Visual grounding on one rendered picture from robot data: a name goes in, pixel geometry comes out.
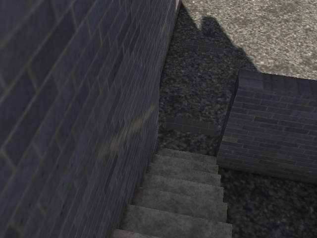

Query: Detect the stairs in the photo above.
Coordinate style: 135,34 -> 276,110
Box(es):
109,147 -> 233,238

